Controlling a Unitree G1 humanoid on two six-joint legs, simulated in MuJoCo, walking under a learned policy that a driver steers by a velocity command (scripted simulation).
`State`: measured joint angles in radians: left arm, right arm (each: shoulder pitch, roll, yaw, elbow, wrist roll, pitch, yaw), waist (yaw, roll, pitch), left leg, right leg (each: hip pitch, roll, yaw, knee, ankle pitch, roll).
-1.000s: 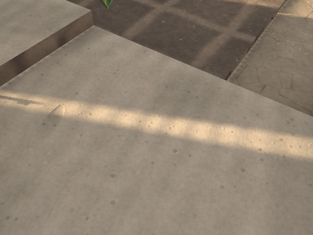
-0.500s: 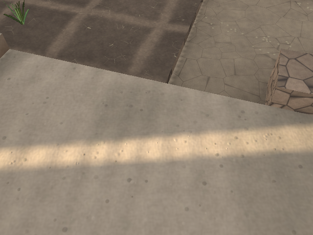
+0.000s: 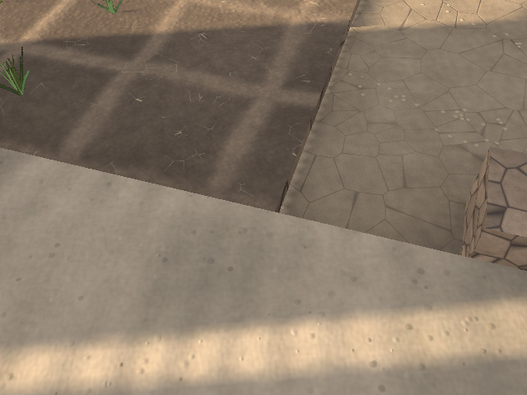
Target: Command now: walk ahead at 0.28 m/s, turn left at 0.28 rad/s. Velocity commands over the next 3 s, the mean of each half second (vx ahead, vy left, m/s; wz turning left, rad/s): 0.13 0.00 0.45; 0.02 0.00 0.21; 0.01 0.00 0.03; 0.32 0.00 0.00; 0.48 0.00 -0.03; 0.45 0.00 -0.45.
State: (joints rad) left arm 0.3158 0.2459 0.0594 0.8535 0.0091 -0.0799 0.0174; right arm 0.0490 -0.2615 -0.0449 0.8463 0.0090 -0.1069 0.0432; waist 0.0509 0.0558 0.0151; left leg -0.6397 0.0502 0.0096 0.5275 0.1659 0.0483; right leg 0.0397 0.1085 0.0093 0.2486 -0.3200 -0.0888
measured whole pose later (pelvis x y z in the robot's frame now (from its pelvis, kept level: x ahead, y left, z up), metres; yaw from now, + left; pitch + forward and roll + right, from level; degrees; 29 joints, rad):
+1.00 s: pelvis +0.17 -0.02 +0.00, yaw +22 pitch +0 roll +0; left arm 0.23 0.23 0.03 0.72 0.02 -0.02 0.01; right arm 0.19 -0.22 -0.04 0.71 -0.02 0.03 0.00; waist 0.03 -0.02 0.01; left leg -0.22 -0.01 -0.04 0.53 -0.31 -0.01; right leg -0.28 -0.02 0.02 0.53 -0.25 0.03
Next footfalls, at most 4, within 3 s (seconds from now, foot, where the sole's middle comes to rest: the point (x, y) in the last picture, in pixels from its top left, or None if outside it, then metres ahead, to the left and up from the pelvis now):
0.06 left None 0.24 0.10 -0.77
0.54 right None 0.28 -0.12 -0.77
0.88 left None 0.15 0.11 -0.77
2.16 left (203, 368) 0.53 0.24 -0.77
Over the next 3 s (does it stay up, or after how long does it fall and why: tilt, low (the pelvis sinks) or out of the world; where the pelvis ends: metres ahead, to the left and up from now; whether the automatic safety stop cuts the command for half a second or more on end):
stays up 0.85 0.19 0.01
